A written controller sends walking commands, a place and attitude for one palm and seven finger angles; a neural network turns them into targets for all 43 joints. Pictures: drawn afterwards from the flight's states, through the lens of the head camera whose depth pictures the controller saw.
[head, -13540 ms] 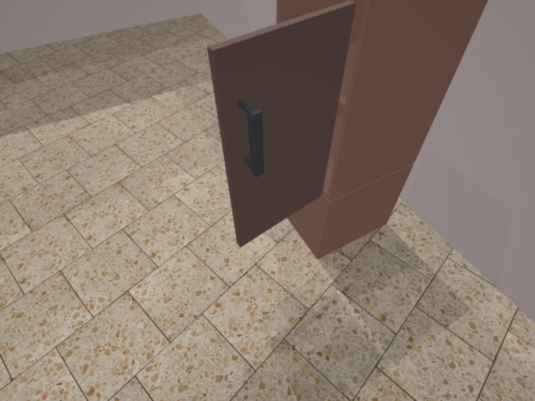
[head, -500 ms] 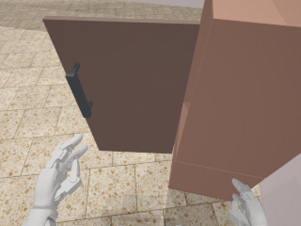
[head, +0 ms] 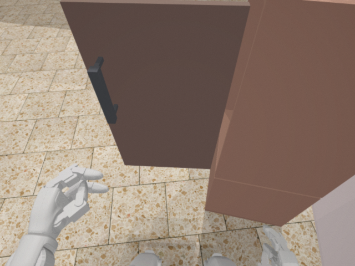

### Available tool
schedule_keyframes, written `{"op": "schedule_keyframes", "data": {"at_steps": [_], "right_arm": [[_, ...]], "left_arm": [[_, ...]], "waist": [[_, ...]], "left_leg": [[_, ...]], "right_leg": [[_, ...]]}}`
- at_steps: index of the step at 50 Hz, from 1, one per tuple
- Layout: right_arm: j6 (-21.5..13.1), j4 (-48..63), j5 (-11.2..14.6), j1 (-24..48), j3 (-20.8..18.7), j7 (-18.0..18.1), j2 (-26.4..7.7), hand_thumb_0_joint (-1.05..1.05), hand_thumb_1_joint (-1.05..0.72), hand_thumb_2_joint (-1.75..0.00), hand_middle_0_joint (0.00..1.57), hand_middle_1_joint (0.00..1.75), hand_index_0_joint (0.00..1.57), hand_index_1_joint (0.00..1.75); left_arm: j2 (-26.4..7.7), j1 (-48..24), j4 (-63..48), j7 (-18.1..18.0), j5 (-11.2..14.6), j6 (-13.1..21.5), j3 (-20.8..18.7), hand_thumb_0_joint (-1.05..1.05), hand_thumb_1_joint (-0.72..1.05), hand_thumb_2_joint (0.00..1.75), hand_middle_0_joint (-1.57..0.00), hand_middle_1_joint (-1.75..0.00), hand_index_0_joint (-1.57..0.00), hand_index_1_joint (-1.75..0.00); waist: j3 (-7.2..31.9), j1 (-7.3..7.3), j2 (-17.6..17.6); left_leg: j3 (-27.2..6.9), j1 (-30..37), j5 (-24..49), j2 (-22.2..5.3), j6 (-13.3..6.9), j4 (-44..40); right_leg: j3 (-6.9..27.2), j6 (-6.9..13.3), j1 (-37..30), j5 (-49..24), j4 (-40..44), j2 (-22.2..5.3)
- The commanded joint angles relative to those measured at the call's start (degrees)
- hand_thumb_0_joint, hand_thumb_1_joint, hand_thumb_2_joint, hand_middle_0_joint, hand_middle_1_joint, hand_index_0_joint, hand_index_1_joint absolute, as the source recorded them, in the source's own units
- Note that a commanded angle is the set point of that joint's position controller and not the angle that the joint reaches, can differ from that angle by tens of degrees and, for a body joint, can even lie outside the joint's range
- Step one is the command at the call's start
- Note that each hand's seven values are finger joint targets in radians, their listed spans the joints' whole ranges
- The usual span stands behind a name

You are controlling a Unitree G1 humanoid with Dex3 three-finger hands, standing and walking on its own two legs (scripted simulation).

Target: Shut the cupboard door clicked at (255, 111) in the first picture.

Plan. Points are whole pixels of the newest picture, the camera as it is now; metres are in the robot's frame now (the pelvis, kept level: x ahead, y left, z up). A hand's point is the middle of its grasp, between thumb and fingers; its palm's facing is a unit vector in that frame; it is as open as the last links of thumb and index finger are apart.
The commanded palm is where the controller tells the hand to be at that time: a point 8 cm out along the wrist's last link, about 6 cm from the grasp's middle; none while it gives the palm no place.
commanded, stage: raise the hand and make a fist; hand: left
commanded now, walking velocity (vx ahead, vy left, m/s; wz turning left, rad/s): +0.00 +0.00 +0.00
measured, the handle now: (106, 92) +0.48 +0.20 +0.13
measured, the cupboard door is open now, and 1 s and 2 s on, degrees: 99 99 99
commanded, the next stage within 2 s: bring the fist close to the handle in 1.12 s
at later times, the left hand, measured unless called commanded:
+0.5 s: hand (71, 188) +0.24 +0.21 +0.11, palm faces +0.00 -1.00 -0.05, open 3.1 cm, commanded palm +0.21 +0.26 +0.11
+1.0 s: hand (79, 177) +0.25 +0.19 +0.13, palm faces +0.00 -1.00 -0.05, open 3.1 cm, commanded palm +0.22 +0.24 +0.13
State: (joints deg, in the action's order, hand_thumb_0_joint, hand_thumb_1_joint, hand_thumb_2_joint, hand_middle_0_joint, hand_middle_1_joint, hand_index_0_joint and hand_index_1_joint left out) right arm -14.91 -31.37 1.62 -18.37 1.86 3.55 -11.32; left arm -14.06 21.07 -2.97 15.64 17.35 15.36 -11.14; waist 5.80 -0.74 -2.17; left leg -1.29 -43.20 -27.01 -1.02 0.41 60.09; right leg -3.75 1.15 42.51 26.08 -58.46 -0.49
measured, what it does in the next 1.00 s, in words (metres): stands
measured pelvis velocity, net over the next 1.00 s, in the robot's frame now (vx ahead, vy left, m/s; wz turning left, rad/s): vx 0.03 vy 0.00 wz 0.01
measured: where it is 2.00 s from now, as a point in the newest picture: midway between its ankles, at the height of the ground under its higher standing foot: outside the picture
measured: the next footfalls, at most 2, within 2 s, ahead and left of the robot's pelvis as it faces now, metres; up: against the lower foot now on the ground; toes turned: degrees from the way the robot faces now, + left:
none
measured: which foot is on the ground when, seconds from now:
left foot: down 0.00-1.00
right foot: down 0.00-1.00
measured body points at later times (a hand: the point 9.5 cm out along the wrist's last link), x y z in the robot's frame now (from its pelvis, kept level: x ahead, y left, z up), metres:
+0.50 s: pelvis +0.03 +0.02 +0.02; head +0.05 +0.02 +0.47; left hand +0.24 +0.26 +0.11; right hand +0.23 -0.19 -0.03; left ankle +0.03 +0.12 -0.67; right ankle +0.03 -0.11 -0.67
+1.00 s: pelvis +0.03 +0.00 +0.03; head +0.04 -0.02 +0.48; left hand +0.25 +0.24 +0.13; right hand +0.20 -0.24 -0.04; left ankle +0.03 +0.12 -0.67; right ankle +0.03 -0.11 -0.67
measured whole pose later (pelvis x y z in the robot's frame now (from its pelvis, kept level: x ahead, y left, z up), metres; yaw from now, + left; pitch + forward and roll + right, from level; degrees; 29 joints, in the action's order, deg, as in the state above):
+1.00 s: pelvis +0.03 +0.00 +0.03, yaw +1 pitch +5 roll +0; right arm -14.3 -31.5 2.2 -16.1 1.9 3.5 -15.5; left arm -14.4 19.2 -7.5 15.5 17.7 9.5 -11.3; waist 4.0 0.7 -2.3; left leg -1.1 -28.5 -23.9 -0.4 0.4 47.5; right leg -3.6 0.9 28.1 23.6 -46.8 -0.8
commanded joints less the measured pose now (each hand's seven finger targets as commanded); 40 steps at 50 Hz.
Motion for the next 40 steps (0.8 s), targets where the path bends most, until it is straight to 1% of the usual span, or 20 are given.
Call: {"op": "schedule_keyframes", "data": {"at_steps": [1,4,6,9,10,13,14,17,18,19,23,24,25,28,31,33,35,37,38,40], "right_arm": [[-4.48,10.70,-0.44,6.38,-3.95,0.26,-8.96,0.00,-0.90,-0.90,0.20,0.30,0.20,0.30],[-4.57,10.90,-0.32,5.79,-4.09,0.27,-9.78,0.00,-0.90,-0.90,0.20,0.30,0.20,0.30],[-4.65,11.04,-0.18,5.49,-3.99,0.32,-9.96,0.00,-0.90,-0.90,0.20,0.30,0.20,0.30],[-4.27,11.04,-0.02,5.33,-3.71,0.40,-10.07,0.00,-0.90,-0.90,0.20,0.30,0.20,0.30],[-4.15,11.17,-0.01,5.21,-3.72,0.42,-10.06,0.00,-0.90,-0.90,0.20,0.30,0.20,0.30],[-3.27,11.21,0.04,5.15,-3.44,0.43,-9.86,0.00,-0.90,-0.90,0.20,0.30,0.20,0.30],[-3.04,11.49,0.12,5.12,-3.33,0.36,-9.80,0.00,-0.90,-0.90,0.20,0.30,0.20,0.30],[-2.30,11.85,0.24,4.96,-2.94,0.22,-9.78,0.00,-0.90,-0.90,0.20,0.30,0.20,0.30],[-2.00,11.71,0.18,5.02,-2.80,0.24,-9.74,0.00,-0.90,-0.90,0.20,0.30,0.20,0.30],[-1.89,12.03,0.31,5.07,-2.64,0.13,-9.62,0.00,-0.90,-0.90,0.20,0.30,0.20,0.30],[-1.39,11.96,0.23,5.23,-2.27,0.24,-9.62,0.00,-0.90,-0.90,0.20,0.30,0.20,0.30],[-1.38,12.03,0.37,5.18,-2.19,0.14,-9.40,0.00,-0.90,-0.90,0.20,0.30,0.20,0.30],[-1.31,12.01,0.36,5.21,-2.00,0.14,-9.40,0.00,-0.90,-0.90,0.20,0.30,0.20,0.30],[-1.24,11.42,0.35,5.75,-1.84,0.35,-9.56,0.00,-0.90,-0.90,0.20,0.30,0.20,0.30],[-1.47,11.11,0.55,6.23,-1.67,0.51,-9.60,0.00,-0.90,-0.90,0.20,0.30,0.20,0.30],[-1.65,10.72,0.52,6.53,-1.71,0.72,-9.74,0.00,-0.90,-0.90,0.20,0.30,0.20,0.30],[-1.95,10.63,0.67,6.62,-1.75,0.72,-9.57,0.00,-0.90,-0.90,0.20,0.30,0.20,0.30],[-2.21,10.25,0.77,6.66,-1.70,0.67,-9.43,0.00,-0.90,-0.90,0.20,0.30,0.20,0.30],[-2.24,9.96,0.67,6.82,-1.76,0.64,-9.60,0.00,-0.90,-0.90,0.20,0.30,0.20,0.30],[-2.34,9.85,0.76,6.81,-1.94,0.61,-9.62,0.00,-0.90,-0.90,0.20,0.30,0.20,0.30]], "left_arm": [[-5.31,0.85,-12.51,-1.81,0.27,6.14,-2.50,0.00,0.90,0.90,-0.93,-1.10,-0.93,-1.10],[-6.60,-0.23,-13.84,-1.25,0.19,6.79,-2.74,0.00,0.90,0.90,-0.99,-1.16,-0.99,-1.16],[-6.26,-0.27,-16.15,-1.09,0.26,6.88,-2.11,0.00,0.90,0.90,-1.02,-1.20,-1.02,-1.20],[-6.35,-1.45,-17.98,-1.92,-0.09,6.11,-1.75,0.00,0.90,0.90,-1.08,-1.26,-1.08,-1.26],[-6.48,-1.80,-19.29,-2.25,-0.26,5.93,-1.69,0.00,0.90,0.90,-1.10,-1.28,-1.10,-1.28],[-6.96,-1.35,-18.60,-2.93,-0.74,4.11,-2.24,0.00,0.90,0.90,-1.15,-1.34,-1.15,-1.34],[-5.85,-1.40,-18.82,-2.81,-0.64,3.61,-1.31,0.00,0.90,0.90,-1.17,-1.36,-1.17,-1.36],[-6.19,-2.05,-19.27,-2.47,-0.79,1.69,-1.32,0.00,0.90,0.90,-1.23,-1.42,-1.23,-1.42],[-6.76,-2.36,-18.80,-2.45,-1.16,0.92,-1.54,0.00,0.90,0.90,-1.24,-1.44,-1.24,-1.44],[-5.93,-2.75,-19.36,-2.19,-1.05,0.41,-0.77,0.00,0.90,0.90,-1.26,-1.46,-1.26,-1.46],[-7.74,-4.12,-19.45,-1.83,-0.82,-1.19,-2.55,0.00,0.90,0.90,-1.30,-1.50,-1.30,-1.50],[-6.79,-4.66,-19.98,-1.56,-0.58,-1.34,-1.99,0.00,0.90,0.90,-1.30,-1.50,-1.30,-1.50],[-7.24,-5.33,-19.94,-1.40,-0.43,-1.74,-2.40,0.00,0.90,0.90,-1.30,-1.50,-1.30,-1.50],[-8.33,-6.33,-18.81,-0.91,0.09,-2.59,-3.60,0.00,0.90,0.90,-1.30,-1.50,-1.30,-1.50],[-7.96,-8.26,-18.51,-0.06,0.84,-3.09,-3.50,0.00,0.90,0.90,-1.30,-1.50,-1.30,-1.50],[-9.20,-8.25,-17.43,0.24,1.16,-3.65,-4.83,0.00,0.90,0.90,-1.30,-1.50,-1.30,-1.50],[-9.09,-9.07,-19.03,0.43,1.54,-3.61,-5.01,0.00,0.90,0.90,-1.30,-1.50,-1.30,-1.50],[-8.34,-8.45,-18.09,0.31,1.42,-3.88,-4.60,0.00,0.90,0.90,-1.30,-1.50,-1.30,-1.50],[-8.63,-7.46,-16.41,0.23,1.47,-4.24,-5.01,0.00,0.90,0.90,-1.30,-1.50,-1.30,-1.50],[-7.71,-7.36,-15.90,0.43,1.54,-4.15,-4.29,0.00,0.90,0.90,-1.30,-1.50,-1.30,-1.50]], "waist": [[8.44,1.69,2.30],[8.80,1.51,2.23],[9.57,1.56,-0.67],[8.56,1.28,-1.12],[9.43,1.38,-1.56],[8.30,1.51,-1.47],[7.96,1.25,-1.07],[7.65,1.38,-2.77],[7.15,1.46,-2.31],[6.93,1.29,-3.18],[7.76,1.63,-1.18],[7.76,1.42,-1.87],[7.61,1.60,-2.65],[7.11,1.57,-0.41],[6.61,1.46,-0.57],[6.78,1.69,1.10],[8.85,2.04,-0.13],[7.53,2.08,-0.54],[6.22,2.01,1.63],[5.58,1.93,1.96]], "left_leg": [[-1.52,4.78,8.62,1.56,-1.66,-11.16],[-1.62,5.46,7.88,1.63,-1.65,-11.84],[-1.74,7.46,8.40,1.57,-1.53,-12.54],[-2.51,9.25,9.17,1.26,-1.33,-13.94],[-2.77,10.33,10.38,1.15,-1.21,-14.26],[-2.84,11.34,11.88,1.00,-1.08,-15.03],[-2.88,11.88,12.25,0.90,-0.93,-15.43],[-2.88,13.08,14.06,0.85,-0.57,-16.19],[-2.85,13.33,14.96,0.85,-0.80,-16.24],[-2.79,13.97,15.35,0.79,-0.64,-16.66],[-2.48,15.26,17.55,0.90,-0.84,-17.03],[-2.21,16.05,18.30,0.96,-0.83,-17.13],[-2.16,16.13,18.76,1.01,-0.72,-17.39],[-1.85,16.06,18.38,1.16,-1.07,-17.56],[-1.58,16.49,17.02,1.38,-1.10,-18.44],[-1.32,16.23,17.04,1.47,-1.38,-18.42],[-1.02,17.53,18.72,1.63,-1.36,-18.77],[-0.93,17.92,19.06,1.62,-1.28,-19.35],[-1.03,17.08,18.82,1.56,-1.45,-19.24],[-0.56,16.55,17.29,1.76,-1.42,-19.46]], "right_leg": [[0.81,-0.21,-7.45,-3.33,10.27,1.06],[0.54,-0.05,-7.55,-2.69,10.29,1.03],[-0.02,0.16,-7.63,-4.12,10.01,1.13],[-0.88,0.33,-8.29,-5.79,9.98,1.50],[-1.15,0.37,-8.78,-7.09,9.71,1.58],[-1.49,0.42,-9.88,-8.98,10.32,1.83],[-1.69,0.31,-10.00,-9.55,10.49,1.84],[-1.73,0.40,-11.25,-11.42,11.10,1.94],[-1.64,0.46,-11.85,-12.29,11.45,2.03],[-1.76,0.43,-12.04,-12.73,11.72,1.95],[-1.50,0.44,-14.70,-15.48,12.90,2.15],[-1.48,0.35,-14.91,-16.50,13.23,2.03],[-1.53,0.34,-15.42,-17.10,13.41,1.95],[-1.07,0.28,-16.88,-17.74,14.70,1.96],[-0.71,0.17,-17.59,-17.07,16.01,1.65],[-0.07,0.05,-19.04,-17.39,16.95,1.52],[0.19,0.02,-20.68,-19.36,17.20,1.15],[-0.12,0.02,-20.50,-19.67,17.50,1.19],[0.17,-0.10,-20.61,-19.61,18.06,1.17],[0.71,-0.34,-20.30,-18.13,18.78,0.84]]}}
